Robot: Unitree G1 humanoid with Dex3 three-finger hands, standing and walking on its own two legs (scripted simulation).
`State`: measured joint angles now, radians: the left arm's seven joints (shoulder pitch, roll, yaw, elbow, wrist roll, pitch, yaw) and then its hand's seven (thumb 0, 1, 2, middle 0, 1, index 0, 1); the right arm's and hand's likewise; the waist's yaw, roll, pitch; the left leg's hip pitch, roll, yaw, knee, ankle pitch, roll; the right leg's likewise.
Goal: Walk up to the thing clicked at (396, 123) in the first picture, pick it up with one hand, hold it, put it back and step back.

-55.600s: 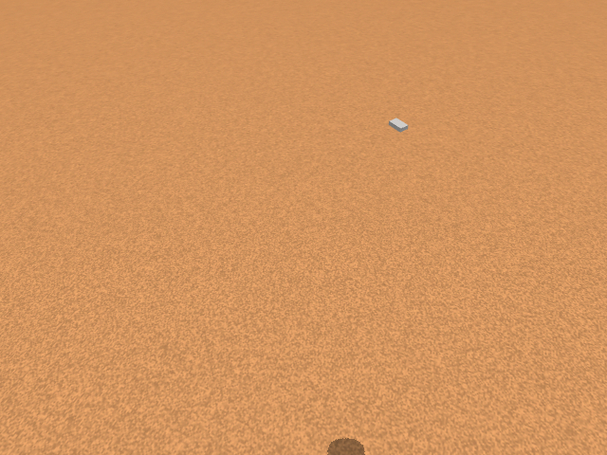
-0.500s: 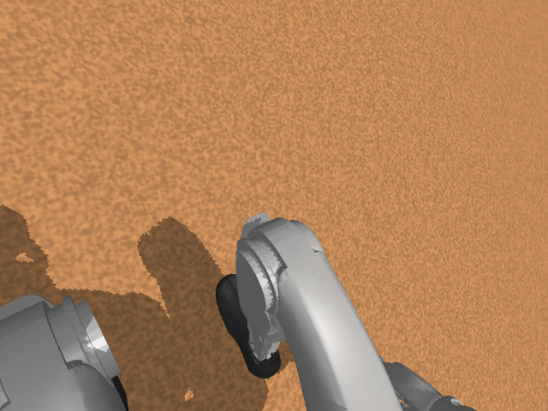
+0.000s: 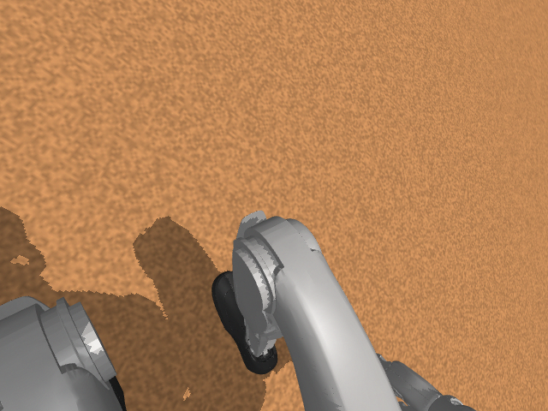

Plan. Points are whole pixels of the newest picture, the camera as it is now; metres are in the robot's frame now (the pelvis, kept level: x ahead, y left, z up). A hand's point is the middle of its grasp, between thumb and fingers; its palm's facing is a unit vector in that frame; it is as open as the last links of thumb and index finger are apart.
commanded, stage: withdraw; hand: left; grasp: from above
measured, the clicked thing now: out of the picture +0.45 +0.33 -0.29
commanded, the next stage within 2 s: home in 0.78 s
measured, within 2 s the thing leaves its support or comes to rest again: neither
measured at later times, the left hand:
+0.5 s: hand out of the picture +0.44 +0.35 -0.10, palm faces -0.38 -0.11 -0.92, open 13.9 cm
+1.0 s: hand out of the picture +0.44 +0.34 -0.16, palm faces -0.46 -0.12 -0.88, open 13.3 cm
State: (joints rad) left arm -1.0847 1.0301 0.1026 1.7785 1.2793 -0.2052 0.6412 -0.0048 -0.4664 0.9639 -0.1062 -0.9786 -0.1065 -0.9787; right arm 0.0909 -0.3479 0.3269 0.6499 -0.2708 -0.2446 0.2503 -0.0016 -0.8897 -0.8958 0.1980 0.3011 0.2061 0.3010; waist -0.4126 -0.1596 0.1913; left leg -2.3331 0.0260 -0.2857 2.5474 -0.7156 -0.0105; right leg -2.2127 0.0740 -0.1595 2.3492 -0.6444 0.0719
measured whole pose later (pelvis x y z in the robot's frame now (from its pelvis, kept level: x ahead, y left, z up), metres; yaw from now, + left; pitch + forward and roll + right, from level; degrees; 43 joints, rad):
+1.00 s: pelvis +0.00 -0.01 +0.02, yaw +6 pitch +32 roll -9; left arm -1.08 0.84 0.03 1.55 1.27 -0.24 0.37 0.00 -0.38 0.97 -0.17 -0.92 -0.16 -0.92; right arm 0.19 -0.30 0.17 0.68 -0.16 -0.04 0.11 0.00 -0.89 -0.89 0.20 0.30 0.20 0.30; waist -0.31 -0.05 0.03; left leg -2.34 0.01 -0.17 2.43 -0.65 -0.02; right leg -2.26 0.03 -0.08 2.33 -0.64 0.05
